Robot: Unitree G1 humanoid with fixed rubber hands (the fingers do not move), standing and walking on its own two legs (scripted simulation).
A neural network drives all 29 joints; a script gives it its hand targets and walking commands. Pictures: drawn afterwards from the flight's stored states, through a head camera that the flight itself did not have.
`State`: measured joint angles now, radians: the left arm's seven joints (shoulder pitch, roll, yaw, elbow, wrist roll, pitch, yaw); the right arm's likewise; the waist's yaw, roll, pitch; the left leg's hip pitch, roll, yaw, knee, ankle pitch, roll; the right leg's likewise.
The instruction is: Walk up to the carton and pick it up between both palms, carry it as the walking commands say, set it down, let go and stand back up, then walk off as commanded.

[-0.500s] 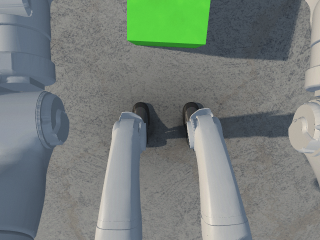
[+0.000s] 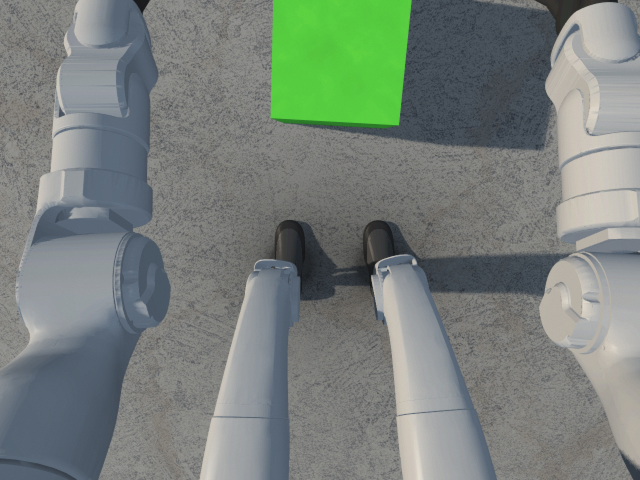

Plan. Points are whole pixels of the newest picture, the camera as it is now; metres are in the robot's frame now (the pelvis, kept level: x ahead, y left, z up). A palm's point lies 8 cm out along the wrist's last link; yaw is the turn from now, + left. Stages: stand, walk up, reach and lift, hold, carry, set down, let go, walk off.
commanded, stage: let go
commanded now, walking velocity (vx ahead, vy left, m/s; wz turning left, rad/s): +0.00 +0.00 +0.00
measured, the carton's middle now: (338, 48) +0.58 -0.03 -0.60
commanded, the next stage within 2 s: stand in 1.26 s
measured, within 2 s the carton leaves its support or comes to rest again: neither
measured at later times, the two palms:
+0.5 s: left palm (29, 231) +0.36 +0.21 -0.03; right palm out of the picture +0.34 -0.23 -0.02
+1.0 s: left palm (0, 410) +0.24 +0.24 +0.00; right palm out of the picture +0.24 -0.22 +0.01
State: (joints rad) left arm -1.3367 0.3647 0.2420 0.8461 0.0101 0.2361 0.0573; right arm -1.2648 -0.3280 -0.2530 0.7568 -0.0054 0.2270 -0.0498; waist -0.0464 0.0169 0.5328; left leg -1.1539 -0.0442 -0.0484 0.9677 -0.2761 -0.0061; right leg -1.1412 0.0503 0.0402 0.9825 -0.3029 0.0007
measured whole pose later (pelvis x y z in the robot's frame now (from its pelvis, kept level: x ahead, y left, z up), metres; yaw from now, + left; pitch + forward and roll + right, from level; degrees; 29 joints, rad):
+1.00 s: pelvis +0.09 +0.01 +0.08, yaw -1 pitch -4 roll +0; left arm 0.23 0.20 0.04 0.44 0.00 0.09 -0.06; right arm 0.23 -0.20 -0.04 0.42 -0.01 0.10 0.08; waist 0.01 -0.01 0.14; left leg -0.13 -0.04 -0.04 0.47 -0.27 0.01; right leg -0.12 0.03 0.07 0.48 -0.29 0.00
